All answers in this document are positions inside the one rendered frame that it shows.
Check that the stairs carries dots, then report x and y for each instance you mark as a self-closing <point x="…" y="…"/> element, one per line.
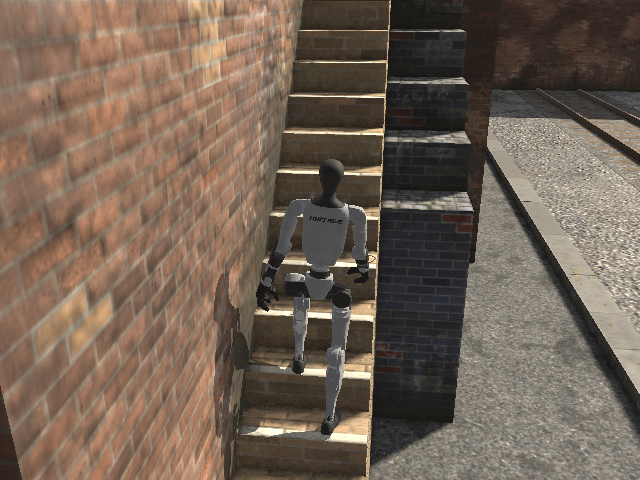
<point x="336" y="111"/>

